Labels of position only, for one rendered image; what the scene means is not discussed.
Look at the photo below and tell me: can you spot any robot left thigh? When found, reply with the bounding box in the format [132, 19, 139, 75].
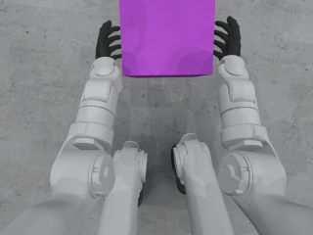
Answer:
[96, 147, 148, 235]

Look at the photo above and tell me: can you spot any left robot hand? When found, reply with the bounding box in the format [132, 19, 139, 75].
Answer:
[96, 21, 122, 60]

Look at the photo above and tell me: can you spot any robot right upper arm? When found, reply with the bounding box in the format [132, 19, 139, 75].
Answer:
[217, 150, 313, 235]

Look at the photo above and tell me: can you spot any robot thigh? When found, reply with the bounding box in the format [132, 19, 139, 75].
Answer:
[173, 139, 235, 235]
[96, 147, 148, 235]

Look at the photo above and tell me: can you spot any robot left upper arm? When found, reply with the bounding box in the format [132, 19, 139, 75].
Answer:
[0, 150, 115, 235]

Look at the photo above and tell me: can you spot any right robot hand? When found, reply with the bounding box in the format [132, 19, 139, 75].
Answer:
[213, 16, 242, 61]

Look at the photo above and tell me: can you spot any robot right forearm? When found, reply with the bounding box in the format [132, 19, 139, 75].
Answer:
[212, 55, 281, 162]

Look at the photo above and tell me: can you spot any carton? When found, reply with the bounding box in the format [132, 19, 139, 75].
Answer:
[118, 0, 215, 78]

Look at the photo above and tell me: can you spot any robot right thigh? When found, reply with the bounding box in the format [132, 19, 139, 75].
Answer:
[173, 139, 235, 235]

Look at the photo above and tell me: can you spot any robot left forearm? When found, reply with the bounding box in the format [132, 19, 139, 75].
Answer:
[50, 57, 123, 187]

